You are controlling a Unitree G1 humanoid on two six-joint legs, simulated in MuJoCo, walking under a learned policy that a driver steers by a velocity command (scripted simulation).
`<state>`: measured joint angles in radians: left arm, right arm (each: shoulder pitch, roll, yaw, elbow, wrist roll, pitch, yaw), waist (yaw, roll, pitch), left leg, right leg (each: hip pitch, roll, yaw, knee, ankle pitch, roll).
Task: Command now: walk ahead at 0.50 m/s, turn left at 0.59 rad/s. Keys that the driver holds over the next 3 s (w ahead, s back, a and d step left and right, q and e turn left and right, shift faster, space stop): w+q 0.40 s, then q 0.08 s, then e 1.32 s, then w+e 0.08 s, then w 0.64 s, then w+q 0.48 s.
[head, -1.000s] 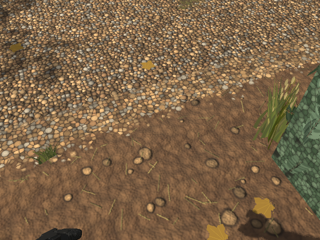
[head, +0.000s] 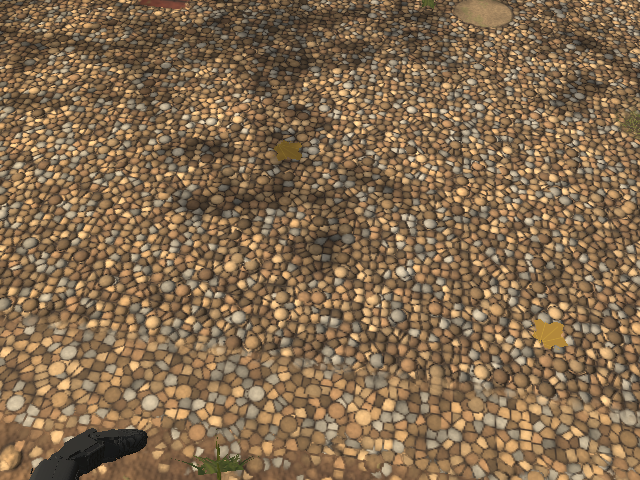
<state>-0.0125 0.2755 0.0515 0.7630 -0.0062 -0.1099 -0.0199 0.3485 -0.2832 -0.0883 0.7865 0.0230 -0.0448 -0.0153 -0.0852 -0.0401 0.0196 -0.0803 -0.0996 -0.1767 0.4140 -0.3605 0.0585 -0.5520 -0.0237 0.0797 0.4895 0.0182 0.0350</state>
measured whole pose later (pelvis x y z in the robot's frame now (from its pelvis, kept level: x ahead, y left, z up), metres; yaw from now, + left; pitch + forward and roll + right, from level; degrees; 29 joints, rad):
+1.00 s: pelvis +0.38 +0.06 +0.00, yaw +10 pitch +1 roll +2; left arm 0.16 0.29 0.07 0.81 -0.01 0.06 0.01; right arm 0.11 -0.27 -0.07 0.77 -0.01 0.00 -0.03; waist 0.00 -0.02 0.04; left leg -0.25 0.04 0.21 0.42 -0.18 0.03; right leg -0.44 -0.09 -0.03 0.79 -0.35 0.05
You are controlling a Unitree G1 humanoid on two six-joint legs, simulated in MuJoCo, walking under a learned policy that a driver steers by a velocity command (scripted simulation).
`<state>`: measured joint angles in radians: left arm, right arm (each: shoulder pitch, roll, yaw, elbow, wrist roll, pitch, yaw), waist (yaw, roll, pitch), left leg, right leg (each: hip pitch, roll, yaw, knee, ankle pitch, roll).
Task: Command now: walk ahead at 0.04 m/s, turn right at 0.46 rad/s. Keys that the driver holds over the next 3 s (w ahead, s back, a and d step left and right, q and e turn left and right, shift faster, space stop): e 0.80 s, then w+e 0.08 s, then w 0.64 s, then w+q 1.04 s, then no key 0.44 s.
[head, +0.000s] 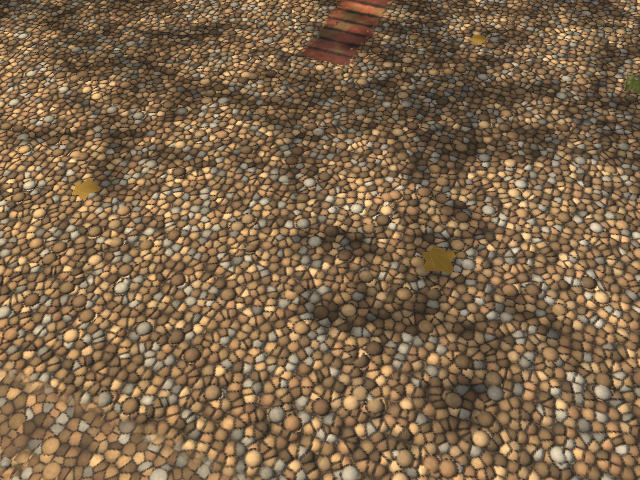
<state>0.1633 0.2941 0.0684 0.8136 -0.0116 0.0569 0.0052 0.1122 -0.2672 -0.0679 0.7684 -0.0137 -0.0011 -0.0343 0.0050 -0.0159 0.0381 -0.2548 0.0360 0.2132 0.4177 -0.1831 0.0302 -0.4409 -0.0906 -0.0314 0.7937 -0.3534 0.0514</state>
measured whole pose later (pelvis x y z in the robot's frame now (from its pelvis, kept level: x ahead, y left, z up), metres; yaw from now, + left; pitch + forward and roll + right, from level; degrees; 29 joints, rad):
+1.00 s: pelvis +0.04 -0.05 -0.01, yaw -35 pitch +2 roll +1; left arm 0.21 0.30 0.07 0.66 -0.02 0.03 -0.01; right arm 0.18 -0.32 -0.08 0.81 0.01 -0.01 0.01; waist -0.02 0.03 0.02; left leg -0.28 0.11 0.10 0.69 -0.44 -0.02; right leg -0.26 0.00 -0.04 0.57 -0.34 -0.04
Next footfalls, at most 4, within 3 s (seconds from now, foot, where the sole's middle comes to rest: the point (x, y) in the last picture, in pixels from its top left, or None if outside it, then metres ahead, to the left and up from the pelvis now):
0.06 right None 0.05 -0.13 -0.78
0.54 left None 0.13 0.09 -0.78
0.98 right None -0.01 -0.14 -0.78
1.46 left None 0.42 -0.19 -0.78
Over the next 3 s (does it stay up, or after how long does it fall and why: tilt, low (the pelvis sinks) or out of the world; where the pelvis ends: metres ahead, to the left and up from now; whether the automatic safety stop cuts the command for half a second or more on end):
stays up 0.92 -0.47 -0.01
